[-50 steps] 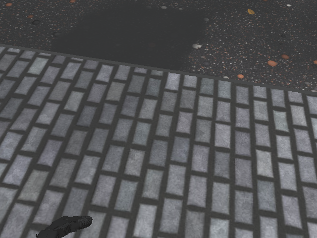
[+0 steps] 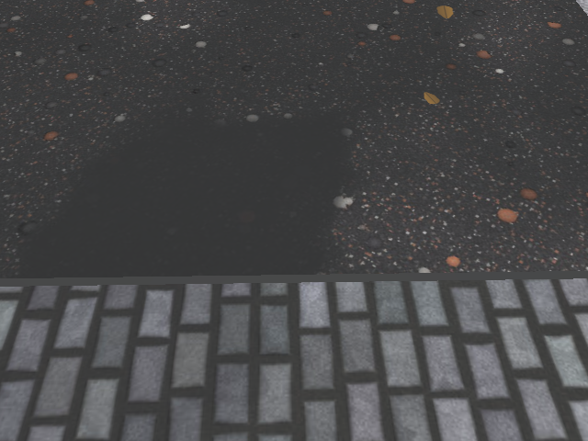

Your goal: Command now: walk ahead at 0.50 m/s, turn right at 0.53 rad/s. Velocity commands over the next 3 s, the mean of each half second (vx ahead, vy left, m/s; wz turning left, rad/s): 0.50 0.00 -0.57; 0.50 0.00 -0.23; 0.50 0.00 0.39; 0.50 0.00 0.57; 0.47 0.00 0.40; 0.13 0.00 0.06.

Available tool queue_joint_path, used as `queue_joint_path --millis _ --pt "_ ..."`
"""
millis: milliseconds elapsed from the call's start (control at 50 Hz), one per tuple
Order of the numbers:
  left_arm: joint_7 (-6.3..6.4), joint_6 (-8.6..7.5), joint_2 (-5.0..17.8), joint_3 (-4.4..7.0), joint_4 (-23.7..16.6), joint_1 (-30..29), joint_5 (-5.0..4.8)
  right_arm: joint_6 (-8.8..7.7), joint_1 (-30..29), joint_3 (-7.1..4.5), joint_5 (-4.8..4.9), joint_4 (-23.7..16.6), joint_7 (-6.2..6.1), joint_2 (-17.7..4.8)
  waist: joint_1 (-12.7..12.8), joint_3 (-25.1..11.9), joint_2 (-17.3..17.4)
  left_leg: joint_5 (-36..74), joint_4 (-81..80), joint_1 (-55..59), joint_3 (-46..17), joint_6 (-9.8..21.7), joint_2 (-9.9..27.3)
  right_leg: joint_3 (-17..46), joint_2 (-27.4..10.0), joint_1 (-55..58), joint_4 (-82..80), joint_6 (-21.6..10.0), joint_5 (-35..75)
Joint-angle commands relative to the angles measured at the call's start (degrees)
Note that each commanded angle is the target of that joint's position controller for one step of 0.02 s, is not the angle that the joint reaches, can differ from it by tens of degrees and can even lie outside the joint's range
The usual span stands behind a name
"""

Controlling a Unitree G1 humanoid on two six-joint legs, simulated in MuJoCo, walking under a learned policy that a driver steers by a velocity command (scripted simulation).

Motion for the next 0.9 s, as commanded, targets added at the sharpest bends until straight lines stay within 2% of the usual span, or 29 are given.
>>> queue_joint_path --millis 20,80,120,140,160,180,200,220,240,260,280,300,320,360,420,500,600,660,680,700,720,740,760,780,800,820,840,860,900 --pt "-1.26 -0.70 0.9 -0.37 -6.0 -7.4 0.09 -0.01 0.3 -2.01 0.53 -2.6 -0.63 -9.2 -0.8 5.8 4.0 21.6 -4.6 1.3 -4.4 6.9 18.2 -2.6 -0.5 -4.3 -5.3 -0.9 0.9" --pt "-2.35 -0.66 1.0 -0.44 -8.6 -10.3 -0.20 1.08 1.0 -2.46 1.26 -2.3 -0.62 -10.2 -0.7 6.3 4.7 28.4 -0.9 5.6 -2.1 6.2 19.3 -6.0 0.7 -3.3 -8.4 -2.4 -4.6" --pt "-2.69 -0.46 2.6 0.32 -9.5 -8.6 -0.32 1.63 -0.8 -2.89 1.64 -2.9 -0.80 -11.9 1.7 3.5 6.7 46.3 5.2 5.9 -0.2 5.1 19.1 -9.6 4.1 4.1 -9.1 -4.4 -9.8" --pt "-2.65 -0.29 4.0 1.08 -9.2 -5.4 -0.42 2.00 -1.6 -3.13 1.87 -3.3 -0.97 -12.9 3.9 1.0 8.2 55.6 10.8 5.8 0.3 4.5 18.9 -11.2 6.4 9.5 -8.8 -5.6 -12.7" --pt "-2.48 -0.22 6.3 2.34 -8.0 1.1 -0.64 2.41 -2.8 -3.29 2.08 -3.7 -1.04 -13.7 7.7 -2.6 8.6 60.4 20.0 4.2 0.9 3.7 18.0 -12.1 8.8 18.0 -10.6 -7.2 -13.3" --pt "-1.67 -0.14 10.0 4.40 -5.5 10.5 -0.57 2.46 -3.9 -3.11 2.36 -4.2 -1.02 -13.6 12.7 -7.5 6.8 54.2 33.4 -2.6 1.7 1.5 15.5 -10.5 10.5 33.0 -15.9 -9.5 -9.0" --pt "-0.31 0.29 15.6 5.83 -3.9 16.0 -0.33 1.70 -2.8 -1.73 0.26 -5.9 -0.78 -8.9 12.1 -11.3 -4.7 14.9 52.6 -20.5 0.7 -1.0 11.1 7.8 -1.1 49.3 -16.5 -13.1 -6.1" --pt "-0.64 -0.75 19.0 5.69 -6.1 13.6 0.38 -0.74 0.7 0.10 0.76 -9.3 -0.02 -3.3 6.1 -19.4 -12.2 -20.9 69.3 -40.5 -11.5 -3.1 -1.3 43.9 -13.5 62.8 -27.1 -25.1 -16.4" --pt "-1.10 -1.43 13.7 4.21 -5.8 15.2 0.74 -2.93 -7.1 -0.89 3.18 -10.6 0.78 -8.5 10.2 -18.2 -3.9 -17.7 71.5 -46.9 -20.0 -1.6 1.4 42.6 -13.2 62.2 -32.0 -22.1 -16.9" --pt "-1.10 -2.05 10.8 3.42 -5.6 12.7 0.50 -3.69 -9.6 -0.95 4.13 -11.7 1.06 -8.8 8.8 -10.7 -2.9 -12.2 67.8 -49.6 -19.2 0.0 3.9 33.0 -11.3 55.8 -31.5 -19.4 -13.2" --pt "-1.15 -2.38 8.6 2.70 -6.7 8.0 -0.03 -3.71 -9.2 -1.04 2.88 -10.5 0.57 -8.6 5.8 -6.5 2.7 -7.5 62.6 -45.9 -19.1 0.1 6.7 25.5 -8.2 46.6 -31.4 -16.8 -7.7" --pt "-1.13 -2.38 6.1 1.86 -7.5 4.2 0.02 -2.99 -9.1 -1.67 1.31 -9.8 0.05 -9.1 3.8 -4.1 4.1 -4.4 58.0 -41.4 -18.6 0.1 8.5 19.4 -4.9 39.5 -32.3 -14.0 -3.2" --pt "-0.80 -2.49 6.3 1.72 -8.4 3.1 0.71 -2.10 -7.3 -1.96 1.12 -10.2 0.19 -9.2 1.8 -4.4 0.8 -2.9 56.4 -37.7 -19.1 -0.7 9.2 18.6 -4.9 35.0 -33.4 -15.0 0.4" --pt "-0.22 -2.82 7.1 1.88 -8.3 4.0 0.31 -0.86 -7.3 -2.08 0.39 -10.9 0.20 -8.6 1.2 -3.5 1.1 -1.6 51.7 -35.7 -18.3 -2.6 9.3 15.7 -3.4 30.8 -34.6 -15.3 5.7" --pt "1.12 -2.76 9.4 2.35 -7.7 7.6 0.22 -0.19 -14.0 -1.61 -0.19 -13.3 -0.15 -7.0 3.1 -1.4 0.8 6.4 41.4 -38.5 -16.8 -4.7 7.6 12.5 -1.2 28.8 -35.1 -14.0 8.1" --pt "1.87 -2.03 9.1 2.15 -7.3 11.1 -0.11 -0.63 -21.8 -0.84 0.47 -15.9 0.60 -5.4 6.2 -0.5 -2.5 18.0 25.0 -36.4 -16.9 -4.4 4.1 11.8 1.1 29.1 -33.9 -10.9 0.7" --pt "2.17 -1.71 8.2 1.65 -5.2 15.1 -0.03 -2.02 -26.5 -0.45 0.96 -18.0 2.53 -6.1 8.7 0.6 -3.4 20.0 16.5 -34.9 -16.5 -2.3 2.9 15.1 -2.4 35.6 -30.1 -10.1 -1.0" --pt "2.48 -1.14 9.1 1.91 -4.8 14.8 0.26 -2.65 -24.1 -0.91 1.05 -18.1 2.86 -7.9 7.0 0.7 -5.2 12.4 14.2 -32.2 -15.7 0.2 2.1 17.8 -4.6 40.3 -26.4 -9.1 6.3" --pt "2.45 -1.00 9.3 1.90 -5.1 13.6 0.25 -2.86 -20.1 -1.40 0.92 -17.2 2.67 -8.8 4.7 -1.0 -5.7 11.5 12.4 -26.7 -14.3 1.6 0.8 17.1 -3.6 40.6 -22.9 -8.3 14.4" --pt "2.21 -1.00 8.3 1.47 -5.6 12.2 0.49 -3.04 -13.4 -2.24 0.45 -15.5 2.37 -10.6 1.3 -5.6 -4.8 14.0 11.9 -16.2 -14.6 3.7 1.4 14.9 -0.6 38.9 -15.3 -7.0 21.0" --pt "2.03 -1.17 6.7 0.58 -7.1 10.9 1.30 -2.99 -3.4 -2.93 -0.31 -14.3 2.03 -13.4 -3.1 -14.0 -0.5 16.5 14.4 -0.1 -23.0 7.9 9.6 11.6 2.7 30.4 -0.6 -5.0 12.9" --pt "1.90 -1.94 2.7 -0.52 -6.7 19.7 -0.14 -2.34 4.1 -4.23 -0.70 -11.7 2.31 -17.2 -1.1 -21.5 16.8 6.8 11.1 20.5 -47.8 17.7 21.7 6.1 12.0 8.5 20.6 -0.3 -17.4" --pt "1.76 -2.58 5.8 -0.48 -5.8 20.1 -0.64 -2.10 4.3 -2.99 1.15 -11.1 2.77 -12.2 -1.4 -19.2 17.3 -3.7 5.6 20.6 -57.9 17.7 24.1 9.2 10.6 -0.3 27.2 -0.4 -34.1" --pt "1.50 -2.71 9.2 0.34 -6.7 13.6 -1.06 -1.70 0.5 -2.03 1.81 -11.7 2.55 -8.8 -1.9 -9.7 10.7 -7.5 4.6 12.8 -50.3 15.0 22.2 8.6 7.6 -4.1 29.7 -0.5 -29.9" --pt "1.43 -2.80 8.9 0.17 -7.8 9.0 -0.48 -1.09 -3.4 -1.46 1.32 -12.6 2.41 -8.0 -0.7 -4.8 4.9 -4.5 3.1 4.4 -43.1 13.1 19.7 5.6 4.7 -3.0 27.7 -0.5 -25.1" --pt "1.36 -2.94 8.2 0.29 -8.6 6.4 0.50 -0.81 -5.7 -1.02 0.93 -12.7 2.53 -7.2 0.7 -1.0 3.2 0.3 1.1 -2.3 -38.9 12.5 17.4 3.9 2.8 -1.9 23.4 -0.3 -22.1" --pt "1.31 -2.79 7.5 0.47 -8.6 6.9 0.91 -0.93 -6.6 -0.54 0.34 -12.8 2.57 -6.6 2.3 -0.5 3.9 4.2 -0.4 -6.2 -35.8 11.9 15.7 3.5 1.0 0.9 20.6 -0.3 -20.0" --pt "1.25 -2.56 6.5 0.31 -8.4 8.0 0.69 -1.05 -6.7 -0.55 0.31 -12.5 2.68 -6.8 3.1 -0.6 5.9 7.5 -1.6 -8.5 -33.7 12.1 14.7 2.8 0.3 3.1 18.4 0.0 -19.3" --pt "1.33 -2.19 4.8 -0.12 -8.5 8.0 0.79 -1.37 -5.8 -0.72 0.82 -11.6 2.64 -7.7 3.5 -0.9 6.9 13.2 -3.2 -9.9 -29.3 12.6 13.8 1.3 -0.4 3.4 13.9 0.9 -17.8"
Next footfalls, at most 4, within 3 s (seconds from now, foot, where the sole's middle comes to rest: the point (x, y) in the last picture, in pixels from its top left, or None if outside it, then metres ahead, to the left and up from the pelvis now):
0.18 right None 0.26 -0.13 -0.78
0.72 left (309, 402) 0.60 -0.04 -0.78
1.22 right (432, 341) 0.74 -0.36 -0.78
1.72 left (328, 249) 1.05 -0.13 -0.78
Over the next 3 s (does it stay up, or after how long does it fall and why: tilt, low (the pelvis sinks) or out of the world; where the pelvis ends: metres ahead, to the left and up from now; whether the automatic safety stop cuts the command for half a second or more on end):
stays up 1.41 -0.13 -0.01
